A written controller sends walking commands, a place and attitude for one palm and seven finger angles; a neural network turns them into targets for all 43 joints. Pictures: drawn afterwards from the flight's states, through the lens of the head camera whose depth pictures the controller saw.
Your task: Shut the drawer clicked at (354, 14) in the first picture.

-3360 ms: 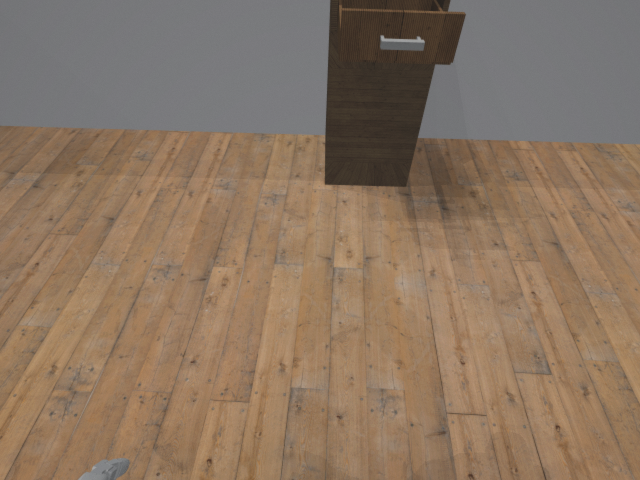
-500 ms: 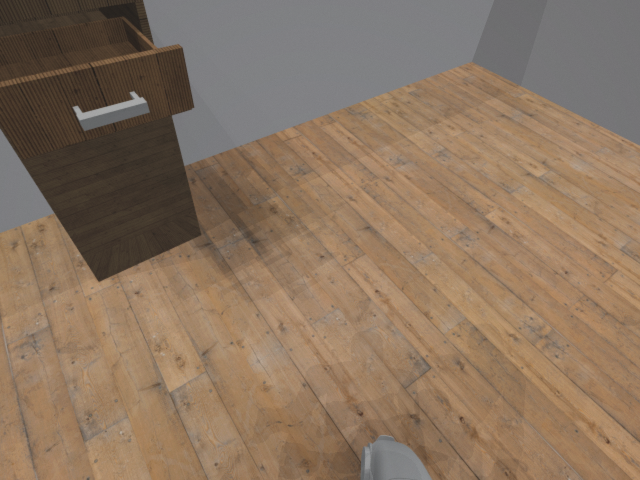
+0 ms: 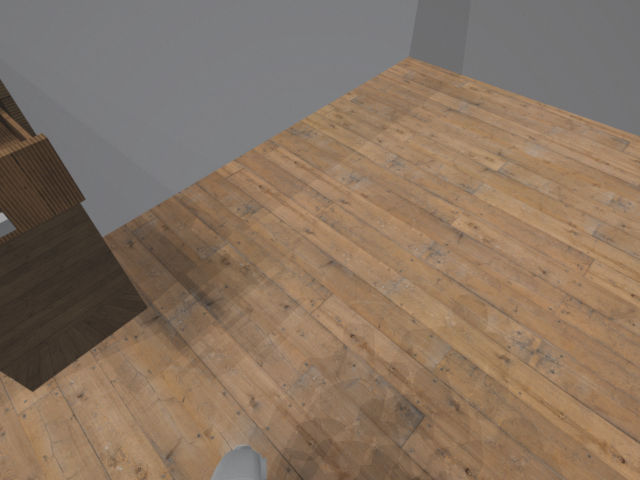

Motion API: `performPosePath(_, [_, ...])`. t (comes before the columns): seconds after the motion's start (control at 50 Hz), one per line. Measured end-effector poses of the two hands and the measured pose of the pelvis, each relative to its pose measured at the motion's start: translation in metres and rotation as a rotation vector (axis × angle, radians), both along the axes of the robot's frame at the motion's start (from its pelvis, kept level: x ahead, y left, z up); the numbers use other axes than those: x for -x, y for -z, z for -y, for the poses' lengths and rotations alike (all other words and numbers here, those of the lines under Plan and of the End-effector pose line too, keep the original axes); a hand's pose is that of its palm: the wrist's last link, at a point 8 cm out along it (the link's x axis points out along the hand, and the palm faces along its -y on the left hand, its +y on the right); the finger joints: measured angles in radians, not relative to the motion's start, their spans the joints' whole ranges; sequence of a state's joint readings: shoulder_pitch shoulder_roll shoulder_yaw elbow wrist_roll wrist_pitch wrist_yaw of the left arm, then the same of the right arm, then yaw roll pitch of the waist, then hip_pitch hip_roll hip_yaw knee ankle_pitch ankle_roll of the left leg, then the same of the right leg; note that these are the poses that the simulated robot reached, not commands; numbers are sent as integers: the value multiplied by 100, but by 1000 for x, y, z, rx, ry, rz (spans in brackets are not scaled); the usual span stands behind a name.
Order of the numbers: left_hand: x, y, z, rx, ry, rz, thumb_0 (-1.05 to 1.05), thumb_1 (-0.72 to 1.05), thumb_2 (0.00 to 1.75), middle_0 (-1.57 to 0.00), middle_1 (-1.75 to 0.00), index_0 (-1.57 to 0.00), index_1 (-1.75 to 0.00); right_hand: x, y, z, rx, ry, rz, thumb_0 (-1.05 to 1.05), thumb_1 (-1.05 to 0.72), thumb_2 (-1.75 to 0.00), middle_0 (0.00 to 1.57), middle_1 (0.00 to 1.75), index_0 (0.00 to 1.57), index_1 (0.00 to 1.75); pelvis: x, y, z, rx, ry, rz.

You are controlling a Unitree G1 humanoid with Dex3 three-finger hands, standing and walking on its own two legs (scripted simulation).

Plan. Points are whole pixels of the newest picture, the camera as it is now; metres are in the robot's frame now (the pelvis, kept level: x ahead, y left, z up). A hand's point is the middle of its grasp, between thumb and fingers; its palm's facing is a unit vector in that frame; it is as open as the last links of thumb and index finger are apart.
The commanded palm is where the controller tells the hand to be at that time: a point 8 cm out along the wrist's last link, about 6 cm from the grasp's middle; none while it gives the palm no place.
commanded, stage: walk to a spot facing it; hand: left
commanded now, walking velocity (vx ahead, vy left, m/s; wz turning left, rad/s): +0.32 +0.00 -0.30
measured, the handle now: out of the picture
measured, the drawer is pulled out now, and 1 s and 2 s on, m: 0.28 0.28 0.28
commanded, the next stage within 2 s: turn to face it in 0.50 s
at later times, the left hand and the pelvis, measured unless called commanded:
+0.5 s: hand (188, 402) +0.26 +0.24 -0.17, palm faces -0.15 -0.97 -0.20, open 7.4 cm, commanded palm none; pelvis +0.15 +0.05 +0.00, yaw -15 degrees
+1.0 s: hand (265, 355) +0.34 +0.12 -0.16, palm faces -0.22 -0.96 -0.16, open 7.4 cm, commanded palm none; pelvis +0.19 +0.00 -0.01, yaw -12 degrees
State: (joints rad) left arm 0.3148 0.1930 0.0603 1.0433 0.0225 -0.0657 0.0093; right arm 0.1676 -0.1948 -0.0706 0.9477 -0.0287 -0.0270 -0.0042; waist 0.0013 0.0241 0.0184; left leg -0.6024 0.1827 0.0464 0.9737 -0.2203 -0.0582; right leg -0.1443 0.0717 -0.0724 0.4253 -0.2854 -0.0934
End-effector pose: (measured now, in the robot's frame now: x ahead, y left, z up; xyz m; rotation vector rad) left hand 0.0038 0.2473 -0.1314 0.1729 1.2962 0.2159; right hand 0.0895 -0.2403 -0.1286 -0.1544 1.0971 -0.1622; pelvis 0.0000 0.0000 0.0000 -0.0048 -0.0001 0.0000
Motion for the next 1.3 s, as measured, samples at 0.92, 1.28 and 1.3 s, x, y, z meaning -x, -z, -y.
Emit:
performPosePath(0.92, [-365,-8,91,81,414,232,0,91,90,-21,-29,-20,-30,-24,28,-29,-127,384,-297,1,-91,-90,20,30,20,30,-189,5,8,-11,264,27])
performPosePath(1.28, [-245,11,-37,2,69,19,0,91,90,-20,-29,-20,-30,-108,-4,-12,62,106,-187,1,-91,-90,20,30,20,30,-174,2,-26,23,58,-23])
performPosePath(1.3, [-240,8,-40,-8,57,19,0,91,90,-20,-29,-20,-30,-112,-5,-10,63,94,-181,1,-91,-90,20,30,20,30,-173,1,-25,23,49,-24])
